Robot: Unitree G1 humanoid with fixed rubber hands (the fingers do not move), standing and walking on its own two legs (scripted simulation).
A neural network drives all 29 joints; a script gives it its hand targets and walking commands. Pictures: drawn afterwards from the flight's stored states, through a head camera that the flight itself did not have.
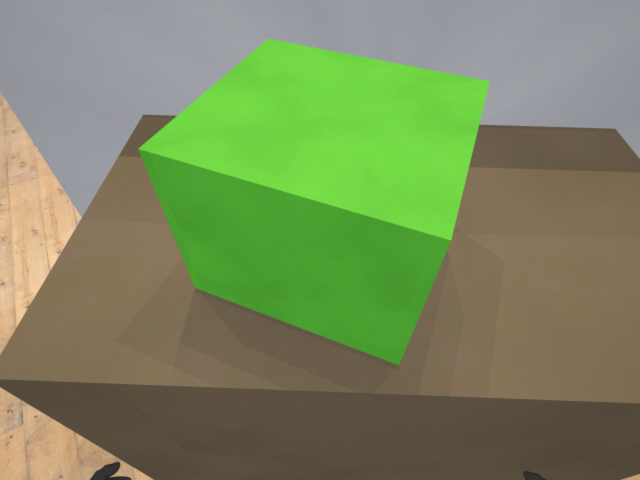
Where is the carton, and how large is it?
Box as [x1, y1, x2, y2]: [138, 39, 489, 364]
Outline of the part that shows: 267,39 138,148 195,287 398,364 451,238 489,81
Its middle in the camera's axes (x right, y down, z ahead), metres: +0.02 -0.06 +0.54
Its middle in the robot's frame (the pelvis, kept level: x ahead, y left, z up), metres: +0.46 +0.01 +0.10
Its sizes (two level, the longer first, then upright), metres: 0.314 0.288 0.252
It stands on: a pedestal, 0.75 m high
